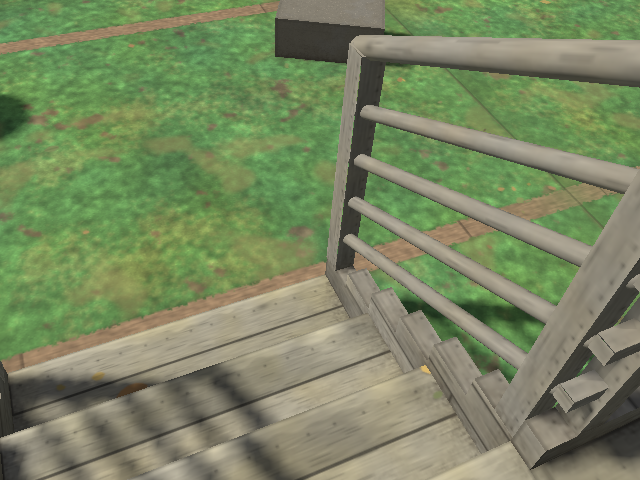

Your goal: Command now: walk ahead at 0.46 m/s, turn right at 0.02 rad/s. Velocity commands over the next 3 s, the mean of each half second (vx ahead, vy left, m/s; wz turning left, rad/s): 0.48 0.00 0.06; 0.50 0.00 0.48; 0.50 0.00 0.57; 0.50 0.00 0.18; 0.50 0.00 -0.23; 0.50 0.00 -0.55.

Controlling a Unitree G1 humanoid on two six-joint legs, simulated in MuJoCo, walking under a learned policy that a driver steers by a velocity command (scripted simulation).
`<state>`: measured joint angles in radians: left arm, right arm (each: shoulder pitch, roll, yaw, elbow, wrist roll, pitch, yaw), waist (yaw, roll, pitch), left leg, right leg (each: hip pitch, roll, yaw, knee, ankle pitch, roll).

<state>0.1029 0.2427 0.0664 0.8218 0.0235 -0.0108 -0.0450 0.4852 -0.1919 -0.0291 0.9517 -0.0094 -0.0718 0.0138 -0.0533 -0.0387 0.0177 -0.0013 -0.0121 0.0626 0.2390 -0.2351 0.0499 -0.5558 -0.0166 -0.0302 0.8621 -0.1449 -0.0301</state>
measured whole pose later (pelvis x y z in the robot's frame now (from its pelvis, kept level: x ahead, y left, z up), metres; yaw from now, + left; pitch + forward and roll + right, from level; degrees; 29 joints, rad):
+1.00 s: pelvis +0.46 +0.05 -0.14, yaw +17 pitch +2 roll -6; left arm 0.66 0.10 -0.03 1.16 0.10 -0.08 0.04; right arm 0.08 -0.18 -0.01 0.88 -0.08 -0.06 0.06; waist 0.13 0.09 -0.01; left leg -0.36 0.12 0.04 0.31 0.25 0.06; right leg 0.00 -0.02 -0.34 1.03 -0.91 0.04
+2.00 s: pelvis +0.95 +0.24 -0.42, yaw +39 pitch +3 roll -2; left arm 0.70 0.10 -0.06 1.15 0.08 -0.12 -0.02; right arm 0.04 -0.19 0.06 0.81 -0.10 -0.05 0.11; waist 0.17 0.03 -0.03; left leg -0.70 0.10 -0.02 0.59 0.39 0.05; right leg -0.06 0.03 -0.11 0.83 -0.81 -0.04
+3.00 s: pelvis +1.48 +0.66 -0.68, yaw +12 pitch +3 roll -2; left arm 0.30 0.23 0.08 0.83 -0.03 -0.04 0.03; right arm 0.03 -0.24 -0.07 0.73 0.02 -0.09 -0.02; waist 0.04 0.02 -0.07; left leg -0.53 0.05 -0.07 0.62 -0.15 -0.05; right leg -0.31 0.08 0.15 0.66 -0.42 -0.03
